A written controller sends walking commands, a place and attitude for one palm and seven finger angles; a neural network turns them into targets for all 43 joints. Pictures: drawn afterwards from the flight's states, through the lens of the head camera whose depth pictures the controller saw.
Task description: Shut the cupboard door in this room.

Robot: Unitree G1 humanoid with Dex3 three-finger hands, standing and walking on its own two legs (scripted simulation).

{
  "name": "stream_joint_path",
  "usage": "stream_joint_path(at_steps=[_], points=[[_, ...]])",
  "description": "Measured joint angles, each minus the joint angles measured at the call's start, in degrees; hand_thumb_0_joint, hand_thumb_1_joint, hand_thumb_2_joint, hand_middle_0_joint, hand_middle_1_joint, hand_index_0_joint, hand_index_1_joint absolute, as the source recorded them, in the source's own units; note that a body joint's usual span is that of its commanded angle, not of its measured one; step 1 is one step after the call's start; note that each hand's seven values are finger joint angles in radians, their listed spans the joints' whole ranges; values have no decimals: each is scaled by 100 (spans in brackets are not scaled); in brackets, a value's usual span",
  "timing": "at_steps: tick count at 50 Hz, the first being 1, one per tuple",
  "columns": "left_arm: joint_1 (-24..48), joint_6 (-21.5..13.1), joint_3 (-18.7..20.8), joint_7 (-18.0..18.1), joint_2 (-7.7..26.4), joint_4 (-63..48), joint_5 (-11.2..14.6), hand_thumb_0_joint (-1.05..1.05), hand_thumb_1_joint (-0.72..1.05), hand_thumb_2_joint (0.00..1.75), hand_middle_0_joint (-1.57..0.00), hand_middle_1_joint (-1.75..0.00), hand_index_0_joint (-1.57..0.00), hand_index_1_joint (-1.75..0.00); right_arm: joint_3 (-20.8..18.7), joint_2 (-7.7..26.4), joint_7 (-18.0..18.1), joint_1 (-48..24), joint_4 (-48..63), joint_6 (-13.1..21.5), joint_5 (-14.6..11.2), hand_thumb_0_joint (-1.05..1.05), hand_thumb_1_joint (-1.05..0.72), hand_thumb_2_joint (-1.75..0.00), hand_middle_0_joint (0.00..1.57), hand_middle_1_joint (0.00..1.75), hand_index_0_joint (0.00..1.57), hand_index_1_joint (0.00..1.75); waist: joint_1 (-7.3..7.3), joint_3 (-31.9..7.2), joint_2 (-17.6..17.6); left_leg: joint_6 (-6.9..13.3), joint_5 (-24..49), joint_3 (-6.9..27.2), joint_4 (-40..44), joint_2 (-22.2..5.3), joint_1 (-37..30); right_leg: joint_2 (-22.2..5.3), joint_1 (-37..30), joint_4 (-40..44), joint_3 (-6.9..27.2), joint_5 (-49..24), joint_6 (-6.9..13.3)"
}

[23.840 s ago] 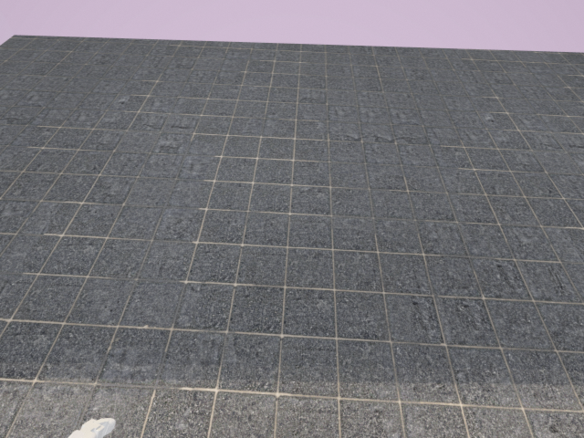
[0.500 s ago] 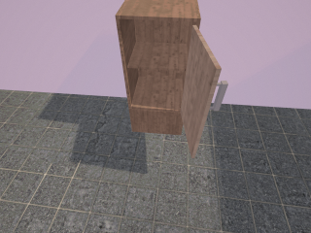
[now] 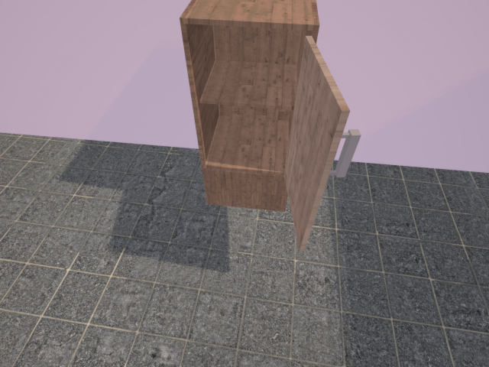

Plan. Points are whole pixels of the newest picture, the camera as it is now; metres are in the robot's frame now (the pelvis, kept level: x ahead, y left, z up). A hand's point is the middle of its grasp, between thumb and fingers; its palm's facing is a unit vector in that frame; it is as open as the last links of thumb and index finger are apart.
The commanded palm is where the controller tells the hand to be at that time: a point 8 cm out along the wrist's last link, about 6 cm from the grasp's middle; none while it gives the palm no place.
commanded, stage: stand and wait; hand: left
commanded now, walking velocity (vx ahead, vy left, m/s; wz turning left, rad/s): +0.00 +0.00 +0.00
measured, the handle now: (338, 155) +0.63 -0.20 -0.05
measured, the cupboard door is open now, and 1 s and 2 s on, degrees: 100 100 100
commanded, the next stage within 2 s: turn or walk to find it in 0.48 s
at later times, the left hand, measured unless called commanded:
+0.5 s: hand out of the picture -0.01 +0.18 -0.18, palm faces +0.03 -0.98 -0.19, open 7.4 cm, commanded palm none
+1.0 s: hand out of the picture -0.01 +0.23 -0.18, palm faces +0.16 -0.95 -0.26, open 7.4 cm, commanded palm none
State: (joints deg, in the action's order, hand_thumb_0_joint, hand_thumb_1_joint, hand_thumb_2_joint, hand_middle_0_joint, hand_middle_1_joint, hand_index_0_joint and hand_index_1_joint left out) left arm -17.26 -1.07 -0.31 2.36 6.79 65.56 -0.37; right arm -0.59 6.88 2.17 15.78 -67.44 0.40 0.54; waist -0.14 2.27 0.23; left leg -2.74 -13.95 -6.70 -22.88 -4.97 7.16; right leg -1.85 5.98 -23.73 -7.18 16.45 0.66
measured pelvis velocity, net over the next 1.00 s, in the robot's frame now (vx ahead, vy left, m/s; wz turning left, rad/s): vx -0.03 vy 0.02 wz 0.13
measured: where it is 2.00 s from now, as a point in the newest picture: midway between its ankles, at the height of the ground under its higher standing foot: outside the picture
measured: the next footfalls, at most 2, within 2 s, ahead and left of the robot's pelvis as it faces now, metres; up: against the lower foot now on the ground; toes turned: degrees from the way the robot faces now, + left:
right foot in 1.52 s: +0.03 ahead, -0.08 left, +0.00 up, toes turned +19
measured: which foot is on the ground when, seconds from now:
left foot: down 0.00-1.00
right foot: down 0.00-1.00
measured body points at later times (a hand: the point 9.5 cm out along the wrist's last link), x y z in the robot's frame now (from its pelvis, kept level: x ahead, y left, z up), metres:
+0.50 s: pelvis +0.00 +0.01 +0.00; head +0.01 +0.02 +0.45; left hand -0.01 +0.24 -0.16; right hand -0.01 -0.20 -0.16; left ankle -0.02 +0.14 -0.74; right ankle -0.04 -0.10 -0.74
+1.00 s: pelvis -0.03 +0.02 -0.02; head +0.02 +0.02 +0.43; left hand -0.02 +0.28 -0.16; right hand +0.05 -0.22 -0.17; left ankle -0.02 +0.14 -0.74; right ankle -0.04 -0.10 -0.74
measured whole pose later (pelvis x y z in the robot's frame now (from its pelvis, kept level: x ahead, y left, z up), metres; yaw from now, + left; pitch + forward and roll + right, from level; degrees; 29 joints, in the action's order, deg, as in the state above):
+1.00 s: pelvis -0.03 +0.02 -0.02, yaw +7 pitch +1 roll +0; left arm -12.7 1.1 3.3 1.6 11.7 56.5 -1.2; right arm -3.1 10.8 0.4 11.7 -57.0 -1.6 1.0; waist 0.0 4.3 0.6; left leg -0.1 -16.2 -0.4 -36.0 -1.2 20.9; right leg -6.7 15.1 -34.9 -13.1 20.4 -1.0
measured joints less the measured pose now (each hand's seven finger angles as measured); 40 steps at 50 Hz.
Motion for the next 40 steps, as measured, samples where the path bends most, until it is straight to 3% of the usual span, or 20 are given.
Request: stream_joint_path(at_steps=[27, 40], points=[[142, -1, 40, -16, 216, -88, -14, 1, 91, 90, -20, -30, -20, -29, -5, 60, -38, -17, 122, 54, -9, 1, -92, -90, 20, 30, 20, 30, 29, 67, -72, 134, 41, -46, 36, 112, -9, -104, -41, 124, 42, -130, -123], [422, 176, 239, -40, 325, -527, -40, 1, 91, 90, -20, -30, -20, -29, -141, 122, -124, -115, 455, -162, 27, 1, -92, -90, 20, 30, 20, 30, 54, 197, -68, 259, -203, 302, -827, 310, 774, -391, 551, -748, -262, 243, -214]])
